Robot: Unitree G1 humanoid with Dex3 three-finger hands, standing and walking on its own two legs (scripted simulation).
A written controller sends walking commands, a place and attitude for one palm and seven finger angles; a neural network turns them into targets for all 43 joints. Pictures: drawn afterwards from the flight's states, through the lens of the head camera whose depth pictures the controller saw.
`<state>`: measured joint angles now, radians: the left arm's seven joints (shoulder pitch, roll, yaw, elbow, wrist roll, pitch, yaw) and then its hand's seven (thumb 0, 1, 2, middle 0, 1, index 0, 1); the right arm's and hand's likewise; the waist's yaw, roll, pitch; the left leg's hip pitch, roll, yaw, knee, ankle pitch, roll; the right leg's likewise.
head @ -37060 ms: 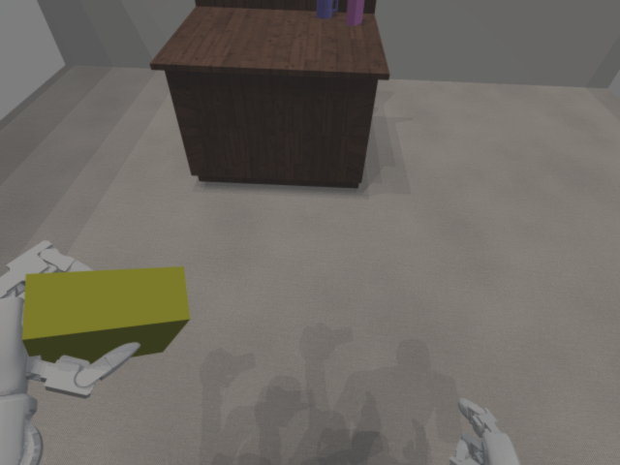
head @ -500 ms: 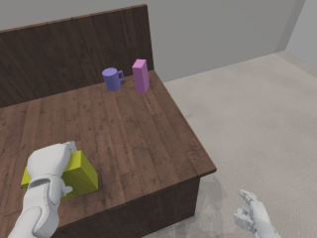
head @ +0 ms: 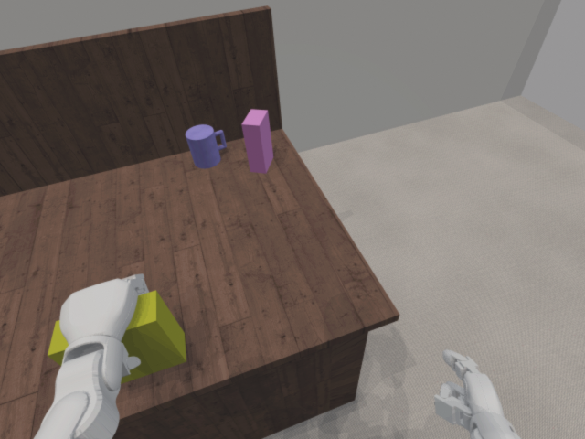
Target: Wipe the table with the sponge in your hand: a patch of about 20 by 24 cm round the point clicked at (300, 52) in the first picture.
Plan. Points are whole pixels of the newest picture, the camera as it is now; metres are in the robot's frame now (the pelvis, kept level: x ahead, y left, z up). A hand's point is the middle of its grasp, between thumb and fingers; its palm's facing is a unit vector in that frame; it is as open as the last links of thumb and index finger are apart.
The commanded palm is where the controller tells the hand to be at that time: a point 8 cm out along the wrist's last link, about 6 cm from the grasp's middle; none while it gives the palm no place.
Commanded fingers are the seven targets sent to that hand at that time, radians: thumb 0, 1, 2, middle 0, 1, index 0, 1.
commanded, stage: move the sponge above the wiping area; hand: left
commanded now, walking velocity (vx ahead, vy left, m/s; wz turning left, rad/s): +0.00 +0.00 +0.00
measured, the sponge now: (131, 349) +0.22 +0.29 -0.02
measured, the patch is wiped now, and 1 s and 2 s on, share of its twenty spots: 0.00 0.00 0.00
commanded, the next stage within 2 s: lower the sponge onto the table in 1.04 s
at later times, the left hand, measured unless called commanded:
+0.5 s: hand (137, 333) +0.24 +0.28 +0.01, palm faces -0.07 -0.10 -0.99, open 9.3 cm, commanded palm +0.21 +0.27 +0.07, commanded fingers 0.00 0.10 1.30 -1.20 -1.60 -1.20 -1.60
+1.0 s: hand (137, 336) +0.23 +0.27 +0.01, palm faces -0.06 -0.11 -0.99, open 9.3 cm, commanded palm +0.21 +0.28 +0.07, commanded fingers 0.00 0.10 1.30 -1.20 -1.60 -1.20 -1.60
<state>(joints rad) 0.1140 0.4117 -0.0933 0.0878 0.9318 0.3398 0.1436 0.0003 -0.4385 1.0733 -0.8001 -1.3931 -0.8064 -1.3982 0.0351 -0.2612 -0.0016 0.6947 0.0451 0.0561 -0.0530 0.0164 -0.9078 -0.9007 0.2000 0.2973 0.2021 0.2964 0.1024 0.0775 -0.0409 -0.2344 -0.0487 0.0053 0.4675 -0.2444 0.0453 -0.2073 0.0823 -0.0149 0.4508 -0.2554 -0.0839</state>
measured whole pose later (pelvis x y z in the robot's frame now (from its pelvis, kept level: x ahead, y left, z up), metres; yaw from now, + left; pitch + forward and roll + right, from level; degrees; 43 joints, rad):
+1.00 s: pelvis -0.01 +0.01 +0.00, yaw +0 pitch +1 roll +0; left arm 0.06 0.34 -0.17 0.22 0.96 0.35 0.23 0.00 -0.44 1.07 -0.80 -1.39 -0.81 -1.40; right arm 0.04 -0.25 -0.01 0.71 0.05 0.07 -0.04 0.02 -0.91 -0.90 0.20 0.30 0.20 0.30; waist 0.10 0.07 -0.06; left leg -0.25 -0.05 0.01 0.48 -0.24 0.05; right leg -0.22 0.08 -0.01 0.46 -0.25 -0.08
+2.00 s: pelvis -0.01 +0.01 +0.00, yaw -1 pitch +2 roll +0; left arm 0.06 0.31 -0.15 0.31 0.97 0.36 0.28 0.00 -0.44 1.07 -0.80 -1.39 -0.81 -1.40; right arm 0.06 -0.24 -0.02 0.72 0.06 0.09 -0.03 0.02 -0.91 -0.90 0.20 0.30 0.20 0.30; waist 0.08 0.06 -0.08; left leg -0.29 -0.05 0.01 0.51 -0.25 0.05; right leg -0.27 0.08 0.00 0.49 -0.26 -0.08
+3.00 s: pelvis -0.02 +0.00 -0.01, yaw +1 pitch +7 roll +0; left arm -0.18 0.32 -0.14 0.61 1.00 0.32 0.35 0.00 -0.44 1.08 -0.80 -1.40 -0.81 -1.40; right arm 0.09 -0.24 -0.02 0.71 0.07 0.12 -0.05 0.01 -0.91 -0.90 0.20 0.30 0.20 0.30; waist 0.06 0.05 -0.12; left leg -0.46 -0.05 -0.01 0.63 -0.28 0.05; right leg -0.43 0.08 -0.04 0.60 -0.29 -0.08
